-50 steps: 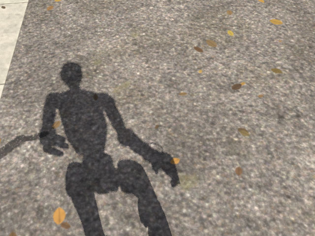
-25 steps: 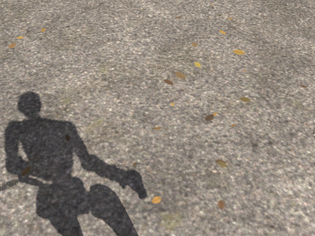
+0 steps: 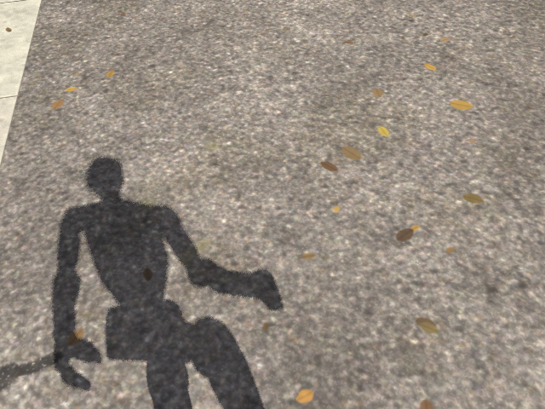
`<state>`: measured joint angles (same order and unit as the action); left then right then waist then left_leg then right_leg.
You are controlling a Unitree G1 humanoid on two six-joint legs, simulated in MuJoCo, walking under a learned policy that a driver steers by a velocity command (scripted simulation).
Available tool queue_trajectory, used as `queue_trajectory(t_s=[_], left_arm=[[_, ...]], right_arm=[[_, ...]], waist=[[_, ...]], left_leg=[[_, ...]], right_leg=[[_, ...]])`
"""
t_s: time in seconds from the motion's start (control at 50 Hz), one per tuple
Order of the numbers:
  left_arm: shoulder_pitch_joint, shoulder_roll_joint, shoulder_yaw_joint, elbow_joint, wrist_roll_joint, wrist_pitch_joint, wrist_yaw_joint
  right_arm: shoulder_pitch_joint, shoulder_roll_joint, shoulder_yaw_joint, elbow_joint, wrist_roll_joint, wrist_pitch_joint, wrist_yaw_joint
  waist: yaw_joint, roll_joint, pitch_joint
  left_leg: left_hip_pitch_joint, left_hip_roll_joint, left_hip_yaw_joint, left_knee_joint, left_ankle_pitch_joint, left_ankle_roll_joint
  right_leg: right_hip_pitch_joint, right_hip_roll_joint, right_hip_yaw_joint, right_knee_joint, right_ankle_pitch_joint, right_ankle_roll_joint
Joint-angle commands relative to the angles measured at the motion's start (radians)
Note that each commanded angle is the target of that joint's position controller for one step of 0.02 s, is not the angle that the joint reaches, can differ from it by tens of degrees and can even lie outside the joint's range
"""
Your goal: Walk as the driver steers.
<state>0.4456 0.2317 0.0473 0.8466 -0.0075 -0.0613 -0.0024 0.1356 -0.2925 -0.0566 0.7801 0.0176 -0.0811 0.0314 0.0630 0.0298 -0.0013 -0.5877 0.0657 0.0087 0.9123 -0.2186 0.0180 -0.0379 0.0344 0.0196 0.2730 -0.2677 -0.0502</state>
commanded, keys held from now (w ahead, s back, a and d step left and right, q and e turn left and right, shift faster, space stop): w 1.00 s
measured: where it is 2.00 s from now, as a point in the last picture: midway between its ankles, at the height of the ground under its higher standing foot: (300, 213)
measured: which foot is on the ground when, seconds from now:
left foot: up 0.00-0.20, down 0.22-0.76, up 0.78-1.00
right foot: down 0.00-0.22, up 0.24-0.74, down 0.76-1.00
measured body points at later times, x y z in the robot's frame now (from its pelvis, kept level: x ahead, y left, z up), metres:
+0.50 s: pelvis +0.26 +0.07 +0.00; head +0.28 +0.07 +0.45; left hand +0.42 +0.34 -0.10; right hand +0.30 -0.21 -0.13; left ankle +0.26 +0.15 -0.75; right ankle +0.38 -0.11 -0.68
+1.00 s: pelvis +0.55 +0.00 +0.00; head +0.57 -0.01 +0.45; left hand +0.61 +0.28 -0.12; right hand +0.68 -0.27 -0.12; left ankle +0.61 +0.17 -0.67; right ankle +0.55 -0.08 -0.75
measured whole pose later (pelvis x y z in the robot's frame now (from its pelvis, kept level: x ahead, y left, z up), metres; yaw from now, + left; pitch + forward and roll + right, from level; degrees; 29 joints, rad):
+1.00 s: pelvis +0.55 +0.00 +0.00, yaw +0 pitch +1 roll -1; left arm 0.30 0.26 0.05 0.85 0.00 -0.09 -0.03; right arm 0.20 -0.31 -0.05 0.84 0.01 -0.07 0.00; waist 0.03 0.05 0.02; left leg -0.61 0.12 -0.03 1.02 -0.22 0.00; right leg -0.16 0.06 -0.05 0.29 -0.15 -0.07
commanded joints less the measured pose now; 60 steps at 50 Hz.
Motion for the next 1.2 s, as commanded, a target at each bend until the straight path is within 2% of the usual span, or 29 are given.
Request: queue_trajectory(t_s=[0.02, 0.08, 0.14, 0.18, 0.2, 0.22, 0.24, 0.26, 0.28, 0.3, 0.32, 0.34, 0.42, 0.48, 0.56, 0.66, 0.72, 0.74, 0.76, 0.78, 0.8, 0.82, 0.84, 0.86, 0.88, 0.96, 1.08, 1.14, 1.2], left_arm=[[-0.004, 0.174, 0.036, -0.049, -0.001, -0.005, 0.016], [0.028, 0.195, 0.042, -0.026, -0.008, -0.009, 0.017], [0.014, 0.198, 0.047, -0.008, -0.016, -0.008, 0.016], [-0.007, 0.215, 0.053, -0.007, -0.01, 0.0, 0.018], [-0.012, 0.203, 0.048, -0.009, -0.005, 0.008, 0.02], [-0.01, 0.175, 0.034, -0.03, 0.012, 0.011, 0.024], [0.134, 0.025, -0.008, -0.041, 0.004, -0.006, 0.014], [0.081, 0.113, 0.01, -0.026, -0.017, -0.027, 0.01], [-0.035, 0.181, 0.03, -0.063, -0.042, -0.039, 0.006], [-0.102, 0.18, 0.028, -0.08, -0.038, -0.046, 0.01], [-0.132, 0.171, 0.031, -0.084, -0.018, -0.046, 0.014], [-0.111, 0.16, 0.035, -0.078, -0.01, -0.037, 0.015], [-0.127, 0.116, 0.028, -0.079, 0.0, -0.002, 0.018], [-0.242, 0.112, 0.023, -0.11, 0.008, -0.006, 0.016], [-0.385, 0.087, 0.008, -0.142, 0.002, -0.023, 0.0], [-0.517, 0.099, 0.002, -0.196, -0.01, -0.035, -0.03], [-0.462, 0.137, 0.014, -0.193, -0.01, -0.042, -0.041], [-0.359, 0.165, 0.03, -0.164, -0.007, -0.043, -0.038], [-0.189, 0.22, 0.056, -0.114, -0.002, -0.043, -0.029], [-0.034, 0.322, 0.08, -0.089, 0.02, -0.04, -0.02], [0.011, 0.304, 0.076, -0.066, 0.004, -0.032, -0.024], [-0.028, 0.221, 0.05, -0.073, -0.004, -0.029, -0.022], [-0.11, 0.196, 0.04, -0.085, -0.004, -0.027, -0.018], [-0.174, 0.174, 0.033, -0.094, 0.002, -0.026, -0.019], [-0.215, 0.149, 0.025, -0.099, 0.011, -0.029, -0.022], [-0.232, 0.157, 0.029, -0.074, 0.009, -0.049, -0.024], [-0.15, 0.197, 0.037, -0.02, 0.0, -0.039, -0.002], [-0.087, 0.212, 0.042, 0.018, -0.01, -0.029, 0.002], [-0.072, 0.22, 0.048, 0.042, -0.016, -0.012, 0.009]], right_arm=[[-0.183, 0.006, 0.017, -0.113, -0.002, -0.018, 0.015], [-0.232, -0.024, 0.014, -0.135, 0.007, -0.017, 0.018], [-0.224, -0.064, 0.002, -0.145, 0.008, -0.019, 0.02], [-0.114, -0.106, -0.02, -0.119, 0.001, -0.018, 0.013], [0.038, -0.139, -0.041, -0.073, 0.001, -0.013, 0.004], [0.219, -0.191, -0.058, -0.035, -0.007, -0.008, -0.007], [0.292, -0.274, -0.072, -0.01, -0.017, -0.006, -0.001], [0.275, -0.178, -0.047, -0.01, -0.004, -0.007, 0.002], [0.189, -0.141, -0.034, -0.018, -0.002, -0.01, -0.001], [0.119, -0.124, -0.028, -0.03, -0.009, -0.011, -0.002], [0.074, -0.102, -0.023, -0.032, -0.022, -0.015, 0.001], [0.049, -0.08, -0.017, -0.033, -0.035, -0.022, 0.002], [0.058, -0.091, -0.02, -0.003, -0.021, -0.039, 0.0], [0.105, -0.12, -0.026, 0.02, -0.017, -0.032, -0.015], [0.182, -0.146, -0.028, 0.053, -0.004, -0.021, -0.026], [0.271, -0.155, -0.03, 0.101, 0.001, 0.008, -0.029], [0.258, -0.177, -0.037, 0.107, 0.003, 0.025, -0.035], [0.236, -0.179, -0.036, 0.104, 0.003, 0.03, -0.036], [0.232, -0.152, -0.024, 0.093, -0.004, 0.032, -0.039], [0.298, -0.066, 0.006, 0.056, -0.019, 0.017, -0.034], [0.347, -0.016, 0.024, 0.071, -0.016, -0.005, -0.028], [0.251, -0.126, -0.005, 0.057, 0.012, -0.021, -0.021], [0.171, -0.147, -0.011, 0.03, 0.025, -0.03, -0.019], [0.131, -0.137, -0.011, 0.025, 0.015, -0.032, -0.023], [0.129, -0.126, -0.015, 0.027, 0.002, -0.025, -0.025], [0.153, -0.064, -0.007, 0.03, -0.007, 0.013, -0.031], [-0.062, -0.034, 0.007, -0.032, -0.012, 0.001, -0.018], [-0.147, -0.038, 0.01, -0.061, -0.003, -0.004, -0.005], [-0.18, -0.061, 0.005, -0.085, -0.002, -0.011, 0.01]], waist=[[0.018, -0.108, 0.074], [0.023, -0.131, 0.1], [-0.015, -0.131, 0.103], [-0.086, -0.144, 0.016], [-0.159, -0.132, -0.076], [-0.226, -0.055, -0.209], [-0.15, 0.249, -0.368], [-0.18, 0.208, -0.346], [-0.168, 0.144, -0.168], [-0.138, 0.048, -0.09], [-0.106, 0.012, -0.038], [-0.068, 0.039, -0.036], [-0.037, 0.037, 0.01], [-0.067, 0.009, 0.043], [-0.123, 0.002, 0.061], [-0.161, 0.012, 0.085], [-0.107, 0.051, 0.039], [-0.045, 0.054, -0.026], [0.028, 0.038, -0.146], [0.044, -0.123, -0.328], [0.034, -0.286, -0.421], [0.054, -0.203, -0.298], [0.034, -0.16, -0.164], [0.007, -0.101, -0.088], [-0.027, -0.097, -0.04], [-0.084, -0.105, -0.003], [-0.023, -0.085, 0.053], [0.007, -0.082, 0.073], [-0.005, -0.086, 0.077]], left_leg=[[-0.092, -0.008, 0.021, -0.222, 0.156, -0.027], [0.012, -0.032, 0.02, -0.327, 0.249, -0.02], [0.041, -0.033, -0.001, -0.38, 0.223, 0.026], [0.207, -0.079, 0.036, -0.386, 0.174, 0.065], [0.405, -0.099, 0.053, -0.387, 0.17, 0.093], [0.704, 0.047, -0.111, -0.355, 0.134, 0.146], [1.011, 0.302, -0.631, -0.492, -0.168, 0.31], [0.974, 0.302, -0.803, -0.641, -0.343, 0.295], [0.832, 0.278, -0.656, -0.658, -0.318, 0.249], [0.682, 0.243, -0.533, -0.67, -0.197, 0.228], [0.554, 0.206, -0.438, -0.69, -0.077, 0.22], [0.478, 0.174, -0.372, -0.712, -0.007, 0.211], [0.363, 0.148, -0.249, -0.802, 0.069, 0.239], [0.391, 0.134, -0.187, -0.822, 0.128, 0.228], [0.423, 0.105, -0.102, -0.815, 0.173, 0.191], [0.598, 0.168, -0.114, -0.736, 0.226, 0.183], [0.67, 0.189, -0.117, -0.628, 0.454, 0.155], [0.658, 0.158, -0.084, -0.508, 0.622, 0.135], [0.559, 0.105, -0.042, -0.307, 0.634, 0.104], [0.204, -0.002, 0.015, 0.072, 0.321, 0.04], [-0.047, -0.126, -0.069, 0.286, -0.354, 0.012], [-0.16, -0.064, -0.132, 0.375, -0.344, 0.026], [-0.192, -0.012, -0.097, 0.358, -0.245, 0.035], [-0.162, 0.026, -0.074, 0.306, -0.162, 0.03], [-0.112, 0.056, -0.076, 0.252, -0.103, 0.023], [-0.042, 0.083, -0.066, 0.148, -0.005, -0.016], [-0.029, 0.046, -0.022, -0.24, 0.308, -0.032], [-0.029, 0.026, -0.021, -0.335, 0.332, -0.021], [-0.049, 0.019, -0.037, -0.39, 0.246, 0.016]], right_leg=[[0.011, -0.209, 0.136, -0.13, 0.3, -0.147], [-0.035, -0.237, 0.124, -0.154, 0.262, -0.141], [0.043, -0.278, 0.111, -0.109, 0.373, -0.111], [0.078, -0.26, 0.071, 0.048, 0.691, -0.081], [0.032, -0.219, 0.037, 0.227, 0.789, -0.056], [-0.168, -0.174, 0.014, 0.514, 0.564, -0.025], [-0.53, 0.018, 0.01, 0.907, -0.141, 0.044], [-0.646, 0.001, 0.132, 1.037, -0.284, 0.032], [-0.724, -0.053, 0.108, 1.062, -0.21, 0.019], [-0.69, -0.104, 0.08, 1.019, -0.118, 0.011], [-0.649, -0.137, 0.07, 0.961, -0.06, 0.012], [-0.582, -0.166, 0.082, 0.924, -0.02, 0.009], [-0.568, -0.192, 0.062, 0.793, 0.051, 0.038], [-0.638, -0.194, 0.054, 0.614, 0.222, 0.062], [-0.584, -0.15, 0.008, 0.379, 0.393, 0.066], [-0.62, -0.118, 0.001, 0.253, 0.317, 0.039], [-0.507, -0.078, -0.024, 0.21, 0.196, -0.004], [-0.353, -0.047, -0.055, 0.179, 0.198, -0.03], [-0.089, -0.069, -0.035, 0.202, 0.228, -0.07], [0.335, -0.324, 0.314, 0.236, 0.204, -0.2], [0.489, -0.441, 0.671, 0.095, 0.025, -0.287], [0.411, -0.404, 0.609, 0.051, -0.074, -0.238], [0.265, -0.371, 0.471, 0.023, -0.026, -0.202], [0.127, -0.33, 0.376, -0.011, 0.059, -0.188], [0.021, -0.294, 0.306, -0.048, 0.131, -0.177], [-0.124, -0.256, 0.172, -0.14, 0.272, -0.195], [-0.121, -0.203, 0.034, -0.171, 0.305, -0.153], [-0.04, -0.239, 0.041, -0.152, 0.275, -0.15], [0.076, -0.292, 0.057, -0.091, 0.328, -0.13]])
